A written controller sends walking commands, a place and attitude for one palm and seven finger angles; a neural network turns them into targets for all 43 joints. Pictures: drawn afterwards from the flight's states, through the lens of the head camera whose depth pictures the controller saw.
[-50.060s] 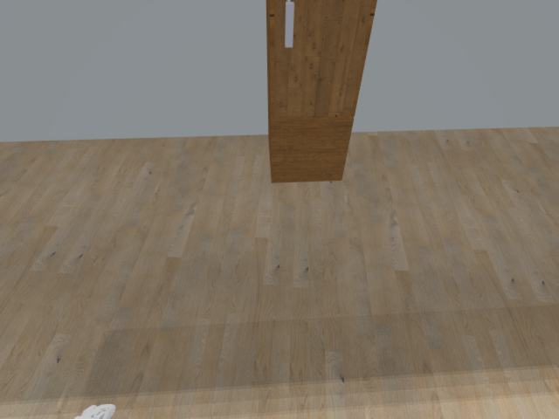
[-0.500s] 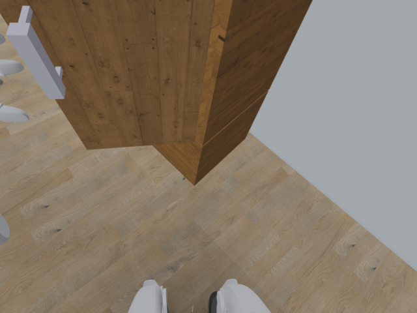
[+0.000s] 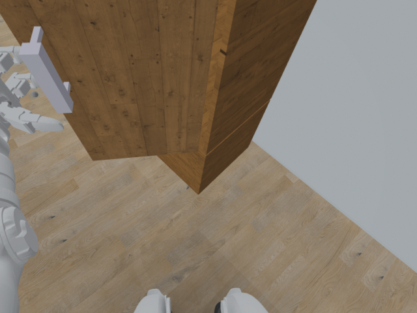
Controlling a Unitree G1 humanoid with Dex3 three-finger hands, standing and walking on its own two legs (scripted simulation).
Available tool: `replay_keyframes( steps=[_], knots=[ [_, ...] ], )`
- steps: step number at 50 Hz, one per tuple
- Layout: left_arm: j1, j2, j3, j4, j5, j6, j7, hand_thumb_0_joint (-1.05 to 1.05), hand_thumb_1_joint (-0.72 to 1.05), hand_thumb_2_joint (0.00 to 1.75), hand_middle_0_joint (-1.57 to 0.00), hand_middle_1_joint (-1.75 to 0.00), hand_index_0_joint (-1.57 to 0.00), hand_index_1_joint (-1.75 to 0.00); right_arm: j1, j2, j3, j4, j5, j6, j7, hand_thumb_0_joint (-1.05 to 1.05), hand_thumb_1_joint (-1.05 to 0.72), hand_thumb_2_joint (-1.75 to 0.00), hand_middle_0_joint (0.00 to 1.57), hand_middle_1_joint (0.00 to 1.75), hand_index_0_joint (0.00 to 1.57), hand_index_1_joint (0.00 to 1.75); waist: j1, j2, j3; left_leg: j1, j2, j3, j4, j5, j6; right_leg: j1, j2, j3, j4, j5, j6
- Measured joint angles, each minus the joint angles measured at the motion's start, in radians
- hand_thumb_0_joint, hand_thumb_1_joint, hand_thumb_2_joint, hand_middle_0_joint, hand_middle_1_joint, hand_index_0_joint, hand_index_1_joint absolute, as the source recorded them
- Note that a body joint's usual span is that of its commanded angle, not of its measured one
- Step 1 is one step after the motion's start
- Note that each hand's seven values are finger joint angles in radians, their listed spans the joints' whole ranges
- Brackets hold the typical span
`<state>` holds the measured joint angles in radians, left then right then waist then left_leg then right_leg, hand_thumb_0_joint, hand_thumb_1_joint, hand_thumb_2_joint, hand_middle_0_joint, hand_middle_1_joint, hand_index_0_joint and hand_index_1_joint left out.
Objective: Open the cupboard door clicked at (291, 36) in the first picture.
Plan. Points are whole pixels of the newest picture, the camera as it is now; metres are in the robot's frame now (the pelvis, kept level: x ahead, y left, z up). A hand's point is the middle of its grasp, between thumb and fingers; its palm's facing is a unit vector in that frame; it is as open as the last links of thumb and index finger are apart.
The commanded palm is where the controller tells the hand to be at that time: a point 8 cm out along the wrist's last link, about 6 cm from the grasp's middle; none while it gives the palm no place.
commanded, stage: slide the fingers in behind the handle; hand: left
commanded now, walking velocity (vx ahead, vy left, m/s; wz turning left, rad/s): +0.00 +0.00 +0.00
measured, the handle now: (52, 72) +0.54 +0.26 +0.10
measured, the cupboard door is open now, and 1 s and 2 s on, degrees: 52 53 55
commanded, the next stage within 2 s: close the thumb around the handle in 0.88 s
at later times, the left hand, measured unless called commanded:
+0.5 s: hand (57, 94) +0.48 +0.24 +0.11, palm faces +0.09 -1.00 +0.00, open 14.0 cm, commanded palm +0.45 +0.28 +0.10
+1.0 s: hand (56, 95) +0.47 +0.24 +0.11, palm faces +0.08 -1.00 -0.01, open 14.0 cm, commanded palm +0.45 +0.29 +0.10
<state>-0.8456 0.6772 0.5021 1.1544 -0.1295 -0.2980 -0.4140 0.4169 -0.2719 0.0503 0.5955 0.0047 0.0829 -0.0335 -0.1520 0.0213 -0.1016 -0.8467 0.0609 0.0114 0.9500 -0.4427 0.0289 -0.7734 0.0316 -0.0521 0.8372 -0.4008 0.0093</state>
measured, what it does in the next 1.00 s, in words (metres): stands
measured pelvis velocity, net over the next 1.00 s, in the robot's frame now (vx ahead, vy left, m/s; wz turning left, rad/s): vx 0.00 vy -0.02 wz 0.01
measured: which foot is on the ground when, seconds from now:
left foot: down 0.00-1.00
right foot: down 0.00-1.00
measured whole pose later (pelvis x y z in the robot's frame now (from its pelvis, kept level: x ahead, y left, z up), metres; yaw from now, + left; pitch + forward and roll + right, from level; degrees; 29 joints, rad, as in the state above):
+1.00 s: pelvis +0.00 -0.02 +0.00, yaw +1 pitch +18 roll -3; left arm -0.84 0.60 0.46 1.16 -0.13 -0.33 -0.35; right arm 0.40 -0.28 0.03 0.62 0.01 0.06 -0.04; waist -0.14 0.02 -0.10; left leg -0.81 0.06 0.00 0.92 -0.42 0.01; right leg -0.75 0.03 -0.06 0.84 -0.40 -0.01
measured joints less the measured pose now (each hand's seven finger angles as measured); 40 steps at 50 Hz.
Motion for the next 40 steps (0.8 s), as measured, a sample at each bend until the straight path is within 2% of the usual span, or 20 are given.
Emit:
replay_keyframes(
  steps=[11,23,31,40],
  knots=[
    [0.022,-0.063,-0.030,-0.039,-0.012,-0.016,0.028,-0.01,-0.50,0.30,-0.30,-1.20,-0.30,-1.20,-0.021,0.001,-0.010,0.009,0.000,-0.003,0.005,0.00,-0.90,-0.90,0.20,0.30,0.21,0.30,0.017,0.001,-0.003,0.022,-0.004,-0.003,-0.009,0.001,-0.004,0.020,-0.003,-0.003,-0.001,-0.006,-0.003],
    [0.014,-0.105,-0.063,-0.036,-0.010,-0.025,0.081,-0.01,-0.50,0.30,-0.30,-1.20,-0.30,-1.20,-0.028,0.000,-0.014,0.018,0.001,-0.011,0.008,0.00,-0.90,-0.90,0.20,0.30,0.21,0.30,0.019,0.006,0.002,0.036,-0.005,-0.008,-0.016,0.009,-0.013,0.029,-0.004,-0.008,0.007,-0.008,-0.012],
    [0.003,-0.092,-0.060,-0.016,0.007,-0.024,0.110,-0.01,-0.50,0.30,-0.29,-1.20,-0.29,-1.20,-0.020,0.000,-0.014,0.024,0.002,-0.019,0.005,0.00,-0.90,-0.90,0.20,0.30,0.21,0.30,0.012,0.008,0.006,0.032,-0.003,-0.009,-0.020,0.017,-0.019,0.020,-0.002,-0.009,0.012,-0.005,-0.019],
    [-0.001,-0.073,-0.041,0.003,0.001,-0.036,0.074,-0.01,-0.50,0.30,-0.29,-1.20,-0.29,-1.20,-0.011,-0.006,-0.013,0.034,0.004,-0.020,-0.003,0.00,-0.90,-0.90,0.20,0.30,0.21,0.30,0.008,0.003,0.009,0.033,0.001,-0.010,-0.023,0.019,-0.022,0.020,0.003,-0.008,0.010,-0.002,-0.023]
  ],
)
